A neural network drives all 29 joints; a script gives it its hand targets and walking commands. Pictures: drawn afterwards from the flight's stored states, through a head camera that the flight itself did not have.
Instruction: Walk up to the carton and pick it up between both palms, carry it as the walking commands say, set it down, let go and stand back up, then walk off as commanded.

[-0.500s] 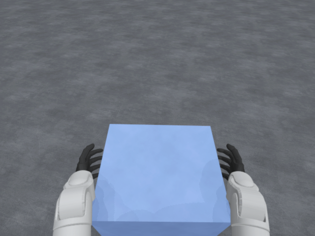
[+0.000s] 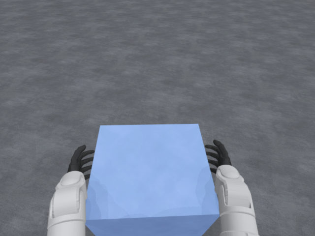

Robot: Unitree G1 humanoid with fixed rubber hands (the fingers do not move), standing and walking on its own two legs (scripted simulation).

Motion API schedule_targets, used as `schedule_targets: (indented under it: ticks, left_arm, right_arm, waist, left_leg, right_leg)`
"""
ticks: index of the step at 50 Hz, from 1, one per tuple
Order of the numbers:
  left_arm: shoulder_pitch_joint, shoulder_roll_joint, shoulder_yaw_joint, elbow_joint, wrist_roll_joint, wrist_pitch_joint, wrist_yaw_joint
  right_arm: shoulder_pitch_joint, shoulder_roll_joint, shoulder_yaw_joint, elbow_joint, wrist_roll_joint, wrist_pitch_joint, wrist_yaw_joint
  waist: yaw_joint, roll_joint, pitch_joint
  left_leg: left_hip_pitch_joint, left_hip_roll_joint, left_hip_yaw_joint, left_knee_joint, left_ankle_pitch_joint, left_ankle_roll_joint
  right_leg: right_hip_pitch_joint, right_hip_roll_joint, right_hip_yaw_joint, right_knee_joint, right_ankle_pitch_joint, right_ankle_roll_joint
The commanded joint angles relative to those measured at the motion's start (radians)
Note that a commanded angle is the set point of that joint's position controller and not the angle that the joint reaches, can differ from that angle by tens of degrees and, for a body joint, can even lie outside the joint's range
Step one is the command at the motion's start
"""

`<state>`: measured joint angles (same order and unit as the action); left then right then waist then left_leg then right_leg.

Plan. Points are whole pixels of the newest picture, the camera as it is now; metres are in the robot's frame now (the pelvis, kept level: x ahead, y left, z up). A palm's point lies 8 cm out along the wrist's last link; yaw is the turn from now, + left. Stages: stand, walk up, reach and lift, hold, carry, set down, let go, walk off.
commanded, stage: hold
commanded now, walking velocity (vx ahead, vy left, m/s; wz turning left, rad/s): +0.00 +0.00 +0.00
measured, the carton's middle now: (150, 181) +0.30 +0.06 -0.06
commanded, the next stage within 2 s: set down in 0.58 s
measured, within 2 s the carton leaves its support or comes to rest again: neither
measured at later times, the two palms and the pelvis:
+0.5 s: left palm (88, 149) +0.29 +0.22 +0.07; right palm (240, 157) +0.32 -0.17 +0.08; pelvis +0.00 +0.04 +0.00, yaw -1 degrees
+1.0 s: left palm (75, 167) +0.27 +0.26 +0.02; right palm (212, 167) +0.33 -0.12 +0.00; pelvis +0.03 +0.02 +0.00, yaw +3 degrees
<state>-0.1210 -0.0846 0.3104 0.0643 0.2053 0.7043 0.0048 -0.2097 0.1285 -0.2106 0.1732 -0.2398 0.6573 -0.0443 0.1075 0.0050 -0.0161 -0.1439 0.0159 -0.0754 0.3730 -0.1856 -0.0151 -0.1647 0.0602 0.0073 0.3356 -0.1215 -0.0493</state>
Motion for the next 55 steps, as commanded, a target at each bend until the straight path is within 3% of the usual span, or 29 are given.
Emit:
schedule_targets:
  ticks: [1, 3, 4, 5, 6, 7, 8, 12, 13, 14, 15, 20, 22, 27, 28, 29, 30, 31, 34, 36, 37, 38, 39, 43, 44, 45, 49, 52, 55]
  left_arm:
    - [-0.73, -0.75, -0.66, 0.015, -0.284, -0.061, -0.366]
    - [-0.79, -0.78, -0.63, 0.111, -0.267, -0.056, -0.385]
    - [-0.834, -0.796, -0.615, 0.109, -0.26, -0.054, -0.389]
    - [-0.842, -0.835, -0.604, 0.144, -0.269, -0.057, -0.389]
    - [-0.877, -0.872, -0.618, 0.156, -0.278, -0.055, -0.393]
    - [-0.904, -0.896, -0.599, 0.192, -0.27, -0.052, -0.392]
    - [-0.915, -0.96, -0.611, 0.196, -0.28, -0.056, -0.387]
    - [-0.964, -0.969, -0.543, 0.257, -0.23, -0.065, -0.36]
    - [-0.985, -0.929, -0.513, 0.274, -0.217, -0.07, -0.355]
    - [-0.987, -0.943, -0.498, 0.277, -0.204, -0.072, -0.342]
    - [-0.97, -0.925, -0.479, 0.289, -0.208, -0.072, -0.332]
    - [-1.004, -0.843, -0.397, 0.289, -0.164, -0.077, -0.284]
    - [-0.863, -0.827, -0.368, 0.333, -0.134, -0.057, -0.275]
    - [-0.769, -0.852, -0.494, 0.165, -0.177, -0.033, -0.276]
    - [-0.752, -0.831, -0.503, 0.125, -0.176, -0.037, -0.281]
    - [-0.738, -0.832, -0.541, 0.073, -0.195, -0.033, -0.284]
    - [-0.633, -0.773, -0.441, 0.153, -0.109, -0.011, -0.272]
    - [-0.62, -0.775, -0.474, 0.144, -0.115, -0.017, -0.272]
    - [-0.62, -0.825, -0.614, 0.016, -0.203, -0.069, -0.311]
    - [-0.699, -0.801, -0.657, -0.022, -0.253, -0.101, -0.335]
    - [-0.663, -0.779, -0.637, 0.007, -0.253, -0.107, -0.343]
    - [-0.688, -0.743, -0.637, 0.023, -0.241, -0.116, -0.347]
    - [-0.707, -0.746, -0.644, 0.045, -0.246, -0.133, -0.352]
    - [-0.618, -0.735, -0.59, 0.158, -0.229, -0.166, -0.372]
    - [-0.573, -0.689, -0.513, 0.203, -0.189, -0.165, -0.368]
    - [-0.558, -0.707, -0.488, 0.239, -0.183, -0.171, -0.366]
    - [-0.537, -0.662, -0.427, 0.25, -0.129, -0.192, -0.351]
    - [-0.516, -0.634, -0.363, 0.28, -0.093, -0.208, -0.346]
    - [-0.594, -0.646, -0.392, 0.257, -0.099, -0.25, -0.338]
  right_arm:
    - [-0.532, 0.938, 0.592, 0.123, 0.25, -0.029, 0.336]
    - [-0.592, 0.911, 0.508, 0.198, 0.216, -0.03, 0.363]
    - [-0.605, 0.919, 0.481, 0.244, 0.214, -0.028, 0.38]
    - [-0.65, 0.895, 0.443, 0.251, 0.199, -0.034, 0.393]
    - [-0.655, 0.855, 0.384, 0.283, 0.183, -0.038, 0.408]
    - [-0.669, 0.85, 0.349, 0.327, 0.173, -0.034, 0.423]
    - [-0.71, 0.805, 0.31, 0.321, 0.164, -0.053, 0.441]
    - [-0.785, 0.794, 0.238, 0.394, 0.168, -0.061, 0.475]
    - [-0.801, 0.812, 0.237, 0.426, 0.177, -0.06, 0.479]
    - [-0.85, 0.801, 0.238, 0.428, 0.186, -0.065, 0.489]
    - [-0.855, 0.781, 0.235, 0.426, 0.182, -0.06, 0.486]
    - [-0.842, 0.752, 0.218, 0.489, 0.161, -0.051, 0.489]
    - [-0.825, 0.791, 0.306, 0.43, 0.195, -0.052, 0.485]
    - [-0.664, 0.816, 0.372, 0.29, 0.208, -0.042, 0.459]
    - [-0.654, 0.881, 0.43, 0.259, 0.228, -0.044, 0.452]
    - [-0.627, 0.869, 0.439, 0.223, 0.228, -0.042, 0.443]
    - [-0.577, 0.844, 0.47, 0.293, 0.245, -0.022, 0.47]
    - [-0.538, 0.836, 0.454, 0.289, 0.246, -0.028, 0.458]
    - [-0.541, 0.844, 0.516, 0.099, 0.262, -0.092, 0.424]
    - [-0.465, 0.828, 0.466, 0.104, 0.208, -0.116, 0.385]
    - [-0.451, 0.812, 0.461, 0.1, 0.19, -0.12, 0.37]
    - [-0.43, 0.804, 0.433, 0.124, 0.179, -0.132, 0.354]
    - [-0.451, 0.788, 0.421, 0.116, 0.164, -0.141, 0.345]
    - [-0.439, 0.778, 0.443, 0.129, 0.154, -0.151, 0.322]
    - [-0.446, 0.776, 0.447, 0.155, 0.163, -0.144, 0.324]
    - [-0.454, 0.785, 0.45, 0.164, 0.144, -0.145, 0.323]
    - [-0.462, 0.789, 0.457, 0.202, 0.177, -0.169, 0.338]
    - [-0.445, 0.776, 0.417, 0.27, 0.157, -0.187, 0.338]
    - [-0.513, 0.755, 0.39, 0.276, 0.175, -0.241, 0.335]
  waist:
    - [0.023, 0.021, -0.285]
    - [-0.024, -0.004, -0.263]
    - [-0.02, 0.033, -0.251]
    - [-0.061, -0.012, -0.269]
    - [-0.108, 0.036, -0.254]
    - [-0.108, 0.062, -0.204]
    - [-0.147, 0.1, -0.225]
    - [-0.137, 0.102, -0.208]
    - [-0.113, 0.074, -0.182]
    - [-0.09, 0.107, -0.18]
    - [-0.095, 0.047, -0.162]
    - [-0.071, -0.039, -0.137]
    - [0.005, -0.062, -0.128]
    - [-0.04, -0.014, -0.212]
    - [0.005, -0.046, -0.218]
    - [-0.015, -0.021, -0.224]
    - [0.165, 0.025, -0.324]
    - [0.111, 0.005, -0.328]
    - [0.034, -0.017, -0.437]
    - [-0.052, 0.003, -0.405]
    - [-0.053, -0.022, -0.376]
    - [-0.072, 0.048, -0.323]
    - [-0.089, 0.058, -0.344]
    - [-0.087, -0.054, -0.319]
    - [-0.023, -0.052, -0.266]
    - [-0.028, -0.124, -0.217]
    - [0.051, -0.056, -0.224]
    - [0.074, -0.112, -0.205]
    - [0.074, 0.0, -0.275]
  left_leg:
    - [-0.12, -0.118, 0.091, -0.085, 0.089, 0.02]
    - [-0.078, -0.106, 0.085, -0.11, -0.022, 0.026]
    - [-0.08, -0.098, 0.078, -0.13, -0.05, 0.022]
    - [-0.043, -0.079, 0.062, -0.153, -0.099, 0.009]
    - [-0.043, -0.06, 0.037, -0.178, -0.162, -0.009]
    - [-0.087, -0.039, 0.025, -0.206, -0.228, -0.013]
    - [-0.052, -0.01, -0.033, -0.241, -0.301, -0.036]
    - [-0.031, -0.001, -0.065, -0.26, -0.312, -0.036]
    - [-0.055, -0.015, -0.048, -0.259, -0.302, -0.02]
    - [-0.049, -0.013, -0.059, -0.257, -0.328, -0.023]
    - [-0.048, -0.011, -0.058, -0.266, -0.344, -0.018]
    - [0.035, -0.014, -0.066, -0.251, -0.301, 0.004]
    - [0.048, -0.043, -0.014, -0.225, -0.133, 0.021]
    - [0.173, -0.063, 0.022, -0.196, 0.145, 0.004]
    - [0.152, -0.076, 0.036, -0.186, 0.23, 0.023]
    - [0.175, -0.078, 0.035, -0.179, 0.231, 0.008]
    - [0.192, -0.071, 0.049, -0.156, 0.318, 0.024]
    - [0.215, -0.071, 0.044, -0.144, 0.332, 0.027]
    - [0.218, -0.089, 0.041, -0.101, 0.411, 0.017]
    - [0.178, -0.09, 0.039, -0.089, 0.397, 0.007]
    - [0.143, -0.096, 0.038, -0.091, 0.375, 0.01]
    - [0.131, -0.103, 0.049, -0.08, 0.33, 0.002]
    - [0.108, -0.102, 0.039, -0.076, 0.316, -0.001]
    - [0.024, -0.105, 0.043, -0.056, 0.223, 0.014]
    - [-0.026, -0.101, 0.044, -0.059, 0.201, 0.021]
    - [-0.046, -0.103, 0.038, -0.057, 0.178, 0.03]
    - [-0.066, -0.096, 0.033, -0.021, 0.188, 0.034]
    - [-0.101, -0.09, 0.032, 0.01, 0.211, 0.038]
    - [-0.118, -0.091, 0.035, 0.07, 0.275, 0.025]
  right_leg:
    - [0.322, -0.019, 0.105, -0.07, 0.11, 0.077]
    - [0.295, -0.007, 0.086, -0.098, -0.074, 0.06]
    - [0.291, -0.003, 0.082, -0.093, -0.094, 0.049]
    - [0.275, 0.006, 0.074, -0.093, -0.141, 0.046]
    - [0.268, 0.01, 0.067, -0.078, -0.149, 0.035]
    - [0.267, 0.018, 0.058, -0.057, -0.155, 0.032]
    - [0.247, 0.027, 0.054, -0.019, -0.126, 0.026]
    - [0.205, 0.014, 0.049, -0.005, -0.094, 0.02]
    - [0.201, 0.004, 0.053, -0.018, -0.105, 0.019]
    - [0.186, 0.004, 0.054, -0.003, -0.118, 0.015]
    - [0.181, 0.008, 0.046, -0.008, -0.133, 0.02]
    - [0.112, -0.006, 0.063, -0.02, -0.157, 0.027]
    - [0.124, -0.009, 0.077, -0.058, -0.114, 0.028]
    - [0.122, 0.003, 0.091, -0.084, 0.057, 0.031]
    - [0.148, 0.006, 0.094, -0.087, 0.139, 0.04]
    - [0.132, 0.002, 0.103, -0.089, 0.163, 0.041]
    - [0.177, 0.012, 0.1, -0.076, 0.127, 0.036]
    - [0.151, 0.009, 0.102, -0.079, 0.153, 0.04]
    - [0.19, 0.019, 0.098, -0.054, 0.274, 0.04]
    - [0.183, 0.015, 0.097, -0.047, 0.306, 0.034]
    - [0.189, 0.015, 0.093, -0.046, 0.299, 0.042]
    - [0.157, 0.005, 0.096, -0.051, 0.265, 0.035]
    - [0.158, 0.012, 0.087, -0.037, 0.247, 0.038]
    - [0.198, 0.008, 0.075, -0.016, 0.201, 0.055]
    - [0.19, 0.002, 0.081, -0.015, 0.172, 0.057]
    - [0.176, 0.0, 0.083, -0.007, 0.165, 0.064]
    - [0.148, 0.0, 0.098, 0.029, 0.126, 0.057]
    - [0.077, -0.002, 0.097, 0.055, 0.157, 0.06]
    - [-0.007, 0.002, 0.1, 0.105, 0.184, 0.04]
